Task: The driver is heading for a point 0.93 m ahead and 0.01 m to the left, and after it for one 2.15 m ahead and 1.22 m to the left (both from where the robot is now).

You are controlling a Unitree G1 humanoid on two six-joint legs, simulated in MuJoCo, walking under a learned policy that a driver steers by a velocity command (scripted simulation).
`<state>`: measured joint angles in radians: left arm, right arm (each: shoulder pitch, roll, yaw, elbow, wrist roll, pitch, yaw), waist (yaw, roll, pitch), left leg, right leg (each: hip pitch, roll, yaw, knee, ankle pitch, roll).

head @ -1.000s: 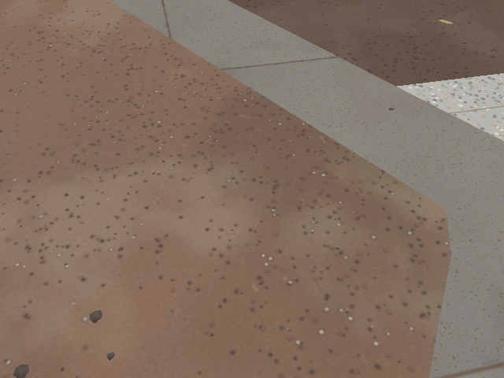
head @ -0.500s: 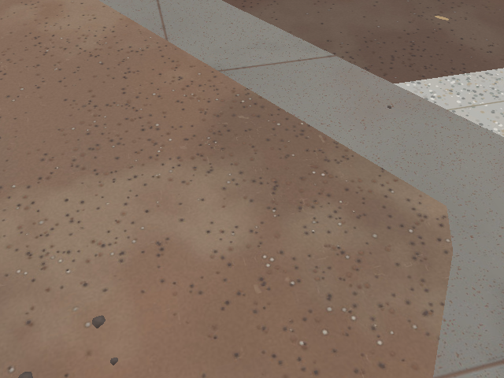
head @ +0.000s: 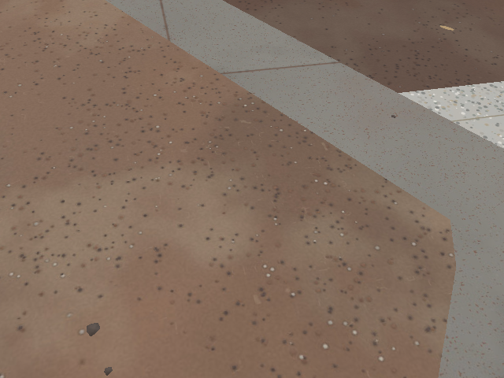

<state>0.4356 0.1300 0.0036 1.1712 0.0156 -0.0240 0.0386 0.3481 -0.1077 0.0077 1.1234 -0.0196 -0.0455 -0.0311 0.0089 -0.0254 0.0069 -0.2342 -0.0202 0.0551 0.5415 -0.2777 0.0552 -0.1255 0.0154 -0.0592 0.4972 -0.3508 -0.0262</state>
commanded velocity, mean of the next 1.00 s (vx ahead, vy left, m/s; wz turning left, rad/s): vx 0.02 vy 0.00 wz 0.00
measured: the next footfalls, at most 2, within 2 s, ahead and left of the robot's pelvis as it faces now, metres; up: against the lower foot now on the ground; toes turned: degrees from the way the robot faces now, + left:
right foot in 1.44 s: +0.06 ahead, -0.11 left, +0.00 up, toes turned -5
left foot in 1.90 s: +0.41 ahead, +0.04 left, +0.00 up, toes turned +5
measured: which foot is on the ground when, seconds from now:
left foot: down 0.00-1.00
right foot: down 0.00-1.00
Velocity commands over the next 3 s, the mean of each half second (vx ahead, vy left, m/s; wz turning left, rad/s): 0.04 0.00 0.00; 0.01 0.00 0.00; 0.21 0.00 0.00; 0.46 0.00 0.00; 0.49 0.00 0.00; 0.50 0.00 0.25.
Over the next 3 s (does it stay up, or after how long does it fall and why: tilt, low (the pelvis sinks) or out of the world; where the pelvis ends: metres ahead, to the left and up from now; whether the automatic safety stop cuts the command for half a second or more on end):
stays up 0.86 -0.03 -0.01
